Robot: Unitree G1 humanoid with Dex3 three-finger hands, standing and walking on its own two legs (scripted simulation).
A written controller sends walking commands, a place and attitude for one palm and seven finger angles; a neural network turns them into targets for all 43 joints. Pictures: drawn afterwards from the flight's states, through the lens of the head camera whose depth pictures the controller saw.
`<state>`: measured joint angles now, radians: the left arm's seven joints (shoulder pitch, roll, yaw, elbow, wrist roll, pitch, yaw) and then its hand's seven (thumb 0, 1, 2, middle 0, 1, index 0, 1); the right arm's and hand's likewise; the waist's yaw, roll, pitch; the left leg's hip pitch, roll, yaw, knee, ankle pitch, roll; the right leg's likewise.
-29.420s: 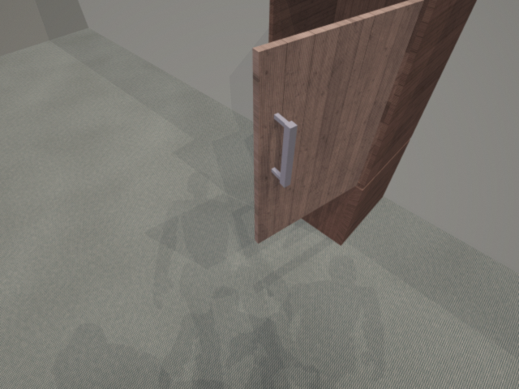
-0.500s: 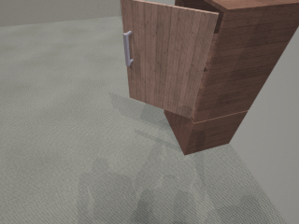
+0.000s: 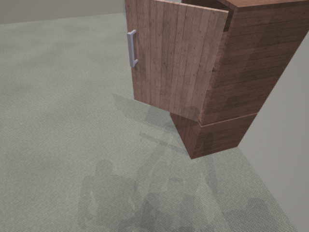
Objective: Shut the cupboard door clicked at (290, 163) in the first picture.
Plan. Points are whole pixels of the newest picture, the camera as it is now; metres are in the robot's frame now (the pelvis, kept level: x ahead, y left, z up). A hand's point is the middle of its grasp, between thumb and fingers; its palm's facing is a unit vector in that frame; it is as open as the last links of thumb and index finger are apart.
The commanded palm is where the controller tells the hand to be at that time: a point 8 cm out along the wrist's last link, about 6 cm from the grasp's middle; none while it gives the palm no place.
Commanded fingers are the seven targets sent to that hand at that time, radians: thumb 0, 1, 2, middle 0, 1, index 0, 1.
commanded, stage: walk to a spot facing it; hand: left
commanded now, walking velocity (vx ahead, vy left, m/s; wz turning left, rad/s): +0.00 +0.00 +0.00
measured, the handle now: (133, 49) +0.90 +0.15 +0.02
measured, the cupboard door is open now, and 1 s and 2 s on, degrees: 47 47 47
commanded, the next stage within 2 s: none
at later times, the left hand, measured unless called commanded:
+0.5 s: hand out of the picture +0.01 +0.23 -0.19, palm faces +0.24 -0.94 -0.23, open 7.4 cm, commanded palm none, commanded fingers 0.00 0.90 0.90 -0.20 -0.30 -0.20 -0.30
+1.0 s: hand out of the picture -0.06 +0.18 -0.17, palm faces +0.53 -0.80 -0.28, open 7.4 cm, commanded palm none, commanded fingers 0.00 0.90 0.90 -0.20 -0.30 -0.20 -0.30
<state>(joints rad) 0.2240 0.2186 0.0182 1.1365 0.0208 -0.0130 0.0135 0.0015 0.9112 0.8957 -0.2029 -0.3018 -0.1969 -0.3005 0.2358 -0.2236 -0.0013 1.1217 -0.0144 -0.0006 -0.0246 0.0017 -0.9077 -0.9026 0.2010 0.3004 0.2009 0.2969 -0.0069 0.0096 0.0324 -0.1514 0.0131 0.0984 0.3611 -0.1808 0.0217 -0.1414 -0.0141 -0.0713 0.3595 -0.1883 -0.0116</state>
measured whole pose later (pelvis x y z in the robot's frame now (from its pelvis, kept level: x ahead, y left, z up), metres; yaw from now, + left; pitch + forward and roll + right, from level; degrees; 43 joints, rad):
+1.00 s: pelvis +0.00 -0.03 -0.01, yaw +35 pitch +0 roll +2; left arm 0.22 0.22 0.05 0.88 0.04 0.01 0.02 0.00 0.91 0.90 -0.21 -0.30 -0.20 -0.30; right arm 0.16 -0.27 -0.08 0.90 -0.02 0.08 0.02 0.00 -0.91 -0.90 0.20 0.30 0.20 0.30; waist -0.03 -0.02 0.12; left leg -0.44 0.01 0.04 0.90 -0.45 -0.06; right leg -0.19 -0.12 -0.11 0.53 -0.34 0.03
